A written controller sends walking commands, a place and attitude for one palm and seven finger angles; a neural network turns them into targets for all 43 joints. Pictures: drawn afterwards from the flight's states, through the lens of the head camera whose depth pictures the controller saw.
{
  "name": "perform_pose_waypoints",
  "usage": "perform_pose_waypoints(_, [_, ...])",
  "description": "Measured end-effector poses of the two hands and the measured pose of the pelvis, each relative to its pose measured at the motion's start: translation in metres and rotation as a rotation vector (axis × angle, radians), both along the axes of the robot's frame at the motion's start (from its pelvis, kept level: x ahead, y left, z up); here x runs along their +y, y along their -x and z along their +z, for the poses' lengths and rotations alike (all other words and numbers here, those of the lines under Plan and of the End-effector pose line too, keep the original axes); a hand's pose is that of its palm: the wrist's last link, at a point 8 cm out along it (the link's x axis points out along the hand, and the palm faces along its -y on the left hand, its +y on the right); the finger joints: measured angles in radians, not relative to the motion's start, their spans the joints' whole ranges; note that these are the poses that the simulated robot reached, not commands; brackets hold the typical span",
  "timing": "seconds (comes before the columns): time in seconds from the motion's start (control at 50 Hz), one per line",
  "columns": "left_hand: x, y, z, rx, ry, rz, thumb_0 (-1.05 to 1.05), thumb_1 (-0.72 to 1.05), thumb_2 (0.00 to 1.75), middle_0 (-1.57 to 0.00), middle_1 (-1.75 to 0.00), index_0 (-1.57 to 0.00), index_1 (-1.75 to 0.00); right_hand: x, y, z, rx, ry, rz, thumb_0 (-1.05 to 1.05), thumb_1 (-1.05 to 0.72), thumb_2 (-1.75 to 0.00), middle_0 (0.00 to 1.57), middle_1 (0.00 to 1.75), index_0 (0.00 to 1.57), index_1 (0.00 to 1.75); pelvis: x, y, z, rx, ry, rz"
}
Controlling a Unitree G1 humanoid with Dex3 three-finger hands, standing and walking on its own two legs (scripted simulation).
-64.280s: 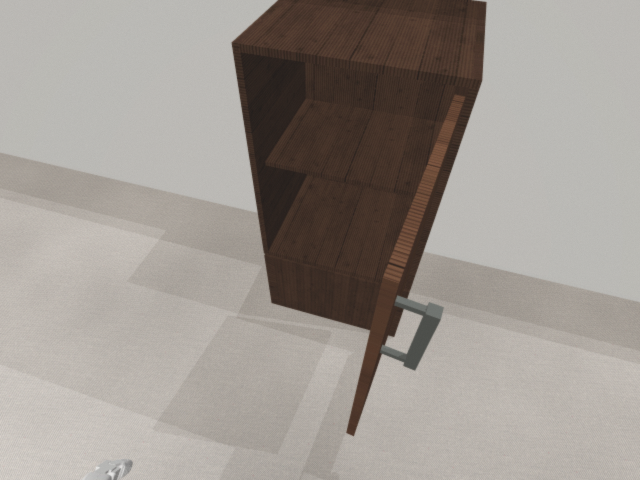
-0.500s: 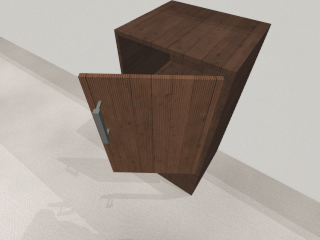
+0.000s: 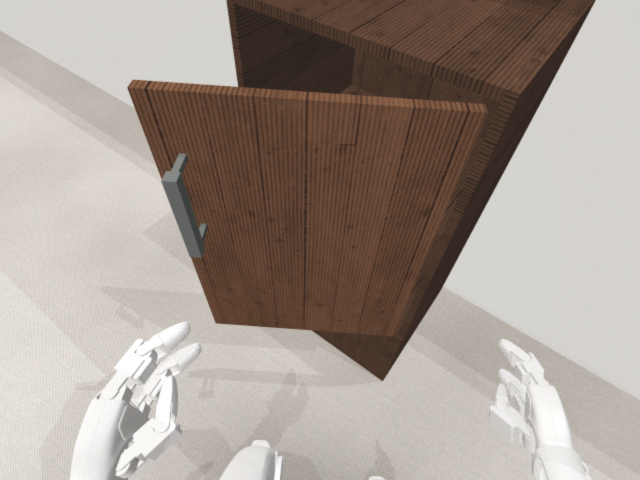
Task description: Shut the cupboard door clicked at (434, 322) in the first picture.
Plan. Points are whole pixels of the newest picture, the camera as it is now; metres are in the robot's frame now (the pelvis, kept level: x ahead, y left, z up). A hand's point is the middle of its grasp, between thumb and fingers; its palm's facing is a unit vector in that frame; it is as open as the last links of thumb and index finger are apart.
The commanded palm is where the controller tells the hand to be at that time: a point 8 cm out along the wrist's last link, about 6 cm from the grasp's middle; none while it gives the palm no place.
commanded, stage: raise the hand and make a fist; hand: left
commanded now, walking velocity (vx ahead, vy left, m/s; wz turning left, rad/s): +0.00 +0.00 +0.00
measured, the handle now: (189, 208) +0.46 +0.23 +0.06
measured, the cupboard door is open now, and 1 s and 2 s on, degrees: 33 33 33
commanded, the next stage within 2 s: bring the fist close to the handle in 1.58 s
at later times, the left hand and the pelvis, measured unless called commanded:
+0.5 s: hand (155, 425) +0.18 +0.19 +0.04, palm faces +0.02 -1.00 -0.04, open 4.2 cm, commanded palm +0.14 +0.23 +0.04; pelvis -0.02 +0.00 -0.02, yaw +0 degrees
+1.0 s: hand (131, 404) +0.19 +0.21 +0.05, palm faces +0.01 -1.00 -0.03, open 3.1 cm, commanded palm +0.17 +0.27 +0.06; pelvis -0.02 +0.03 -0.01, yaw +0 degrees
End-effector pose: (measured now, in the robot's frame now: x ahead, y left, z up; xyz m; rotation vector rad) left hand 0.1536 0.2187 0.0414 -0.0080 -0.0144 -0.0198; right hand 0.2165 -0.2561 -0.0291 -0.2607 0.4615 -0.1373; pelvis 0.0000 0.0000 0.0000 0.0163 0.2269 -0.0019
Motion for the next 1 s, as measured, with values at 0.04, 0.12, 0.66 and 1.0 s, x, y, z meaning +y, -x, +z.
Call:
perform_pose_waypoints(0.04, [0.004, 0.019, -0.020, 0.072, 0.016, 0.032, 0.00, 0.91, 0.90, -0.38, -0.50, -0.38, -0.49, 0.005, -0.022, -0.004, -0.044, 0.011, 0.035, 0.01, -0.91, -0.90, 0.20, 0.30, 0.20, 0.30, -0.002, 0.002, -0.014, 0.017, 0.006, 0.011])
perform_pose_waypoints(0.12, [0.012, 0.043, -0.034, 0.136, -0.002, 0.116, 0.01, 0.90, 0.90, -0.45, -0.58, -0.45, -0.57, 0.026, -0.044, -0.019, -0.073, 0.003, 0.105, 0.01, -0.91, -0.90, 0.20, 0.30, 0.19, 0.30, -0.006, 0.005, -0.032, 0.040, 0.034, 0.036])
perform_pose_waypoints(0.66, [0.025, -0.003, -0.002, 0.035, -0.033, 0.009, 0.02, 0.90, 0.90, -0.94, -1.11, -0.94, -1.10, 0.008, 0.098, -0.065, 0.271, 0.013, -0.136, 0.01, -0.90, -0.90, 0.20, 0.30, 0.20, 0.30, 0.013, 0.024, -0.022, 0.042, 0.063, 0.010])
perform_pose_waypoints(1.0, [0.047, -0.015, 0.013, 0.027, -0.035, 0.032, 0.02, 0.90, 0.90, -1.24, -1.44, -1.24, -1.43, 0.077, 0.041, -0.030, 0.146, -0.045, 0.051, 0.01, -0.90, -0.90, 0.20, 0.30, 0.20, 0.30, 0.029, 0.019, -0.007, 0.012, 0.090, 0.030])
